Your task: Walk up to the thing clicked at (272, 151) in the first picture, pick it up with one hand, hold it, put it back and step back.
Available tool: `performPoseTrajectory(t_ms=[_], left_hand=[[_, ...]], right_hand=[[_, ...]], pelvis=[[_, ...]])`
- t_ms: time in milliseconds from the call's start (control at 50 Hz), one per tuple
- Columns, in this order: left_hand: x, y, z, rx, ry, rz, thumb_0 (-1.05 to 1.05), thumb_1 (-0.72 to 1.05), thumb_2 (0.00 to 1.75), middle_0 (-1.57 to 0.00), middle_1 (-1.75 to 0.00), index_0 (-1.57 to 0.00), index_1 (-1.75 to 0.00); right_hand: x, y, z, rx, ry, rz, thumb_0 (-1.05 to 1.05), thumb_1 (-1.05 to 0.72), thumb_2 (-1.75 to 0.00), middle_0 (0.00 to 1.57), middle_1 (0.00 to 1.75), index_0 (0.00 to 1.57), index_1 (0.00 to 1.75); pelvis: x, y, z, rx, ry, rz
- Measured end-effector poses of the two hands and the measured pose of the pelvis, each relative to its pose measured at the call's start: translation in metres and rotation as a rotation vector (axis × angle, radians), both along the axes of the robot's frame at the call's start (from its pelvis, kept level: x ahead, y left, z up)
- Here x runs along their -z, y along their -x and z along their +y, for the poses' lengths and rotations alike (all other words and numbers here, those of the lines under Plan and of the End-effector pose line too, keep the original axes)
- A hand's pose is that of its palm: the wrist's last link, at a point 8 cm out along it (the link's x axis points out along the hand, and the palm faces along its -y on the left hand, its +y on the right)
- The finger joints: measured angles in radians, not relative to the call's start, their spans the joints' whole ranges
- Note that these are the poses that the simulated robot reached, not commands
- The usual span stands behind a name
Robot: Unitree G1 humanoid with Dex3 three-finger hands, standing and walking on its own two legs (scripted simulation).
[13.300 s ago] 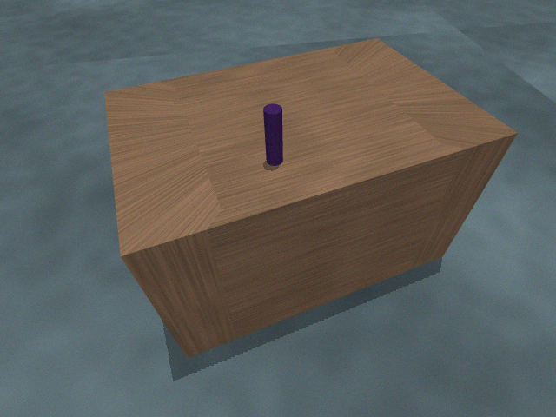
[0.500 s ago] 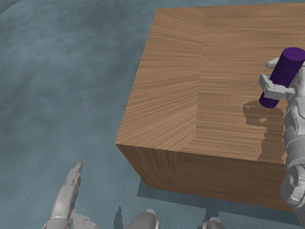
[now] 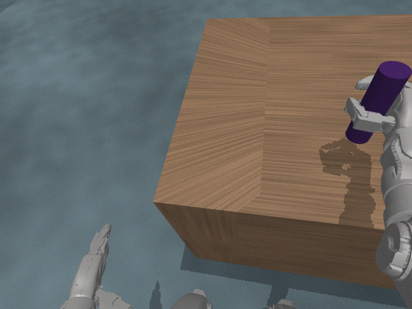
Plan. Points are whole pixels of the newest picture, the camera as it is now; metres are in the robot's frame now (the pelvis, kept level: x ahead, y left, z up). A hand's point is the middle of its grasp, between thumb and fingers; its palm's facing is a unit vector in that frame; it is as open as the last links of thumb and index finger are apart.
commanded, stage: settle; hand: right
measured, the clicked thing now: (373, 107) +0.50 -0.20 +0.09
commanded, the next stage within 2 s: lift in 0.02 s
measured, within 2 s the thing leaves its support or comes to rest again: neither
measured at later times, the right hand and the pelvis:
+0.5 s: hand (372, 102) +0.48 -0.19 +0.12, palm faces +0.10 +0.99 +0.02, open 6.0 cm; pelvis +0.01 +0.00 +0.02, yaw +0 degrees
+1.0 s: hand (394, 117) +0.39 -0.18 +0.18, palm faces +0.11 +0.99 +0.01, open 6.0 cm; pelvis +0.00 +0.01 +0.04, yaw -1 degrees
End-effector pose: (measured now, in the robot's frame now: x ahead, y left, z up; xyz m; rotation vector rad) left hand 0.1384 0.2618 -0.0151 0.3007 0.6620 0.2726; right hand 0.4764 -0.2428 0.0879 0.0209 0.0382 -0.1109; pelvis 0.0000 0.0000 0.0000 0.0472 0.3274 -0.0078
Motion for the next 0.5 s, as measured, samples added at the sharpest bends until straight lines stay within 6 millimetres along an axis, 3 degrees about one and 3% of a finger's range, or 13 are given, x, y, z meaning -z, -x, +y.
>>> performPoseTrajectory(t_ms=[240, 500], left_hand=[[-0.002, -0.004, -0.003, -0.002, 0.021, -0.001, -0.01, -0.52, 0.04, -0.06, -0.05, -0.06, -0.06], [-0.005, -0.004, -0.004, -0.003, 0.060, -0.003, -0.01, -0.51, 0.04, -0.06, -0.05, -0.06, -0.05]], right_hand=[[-0.014, 0.000, 0.000, -0.006, -0.006, -0.004, -0.01, -0.07, -1.13, 0.98, 1.13, 0.96, 1.13], [-0.034, 0.021, 0.004, -0.011, -0.003, -0.014, -0.01, -0.07, -1.14, 0.98, 1.13, 0.96, 1.13]], pelvis=[[-0.006, -0.004, -0.001, -0.001, 0.005, -0.015], [-0.018, -0.008, -0.001, -0.002, 0.017, -0.068]])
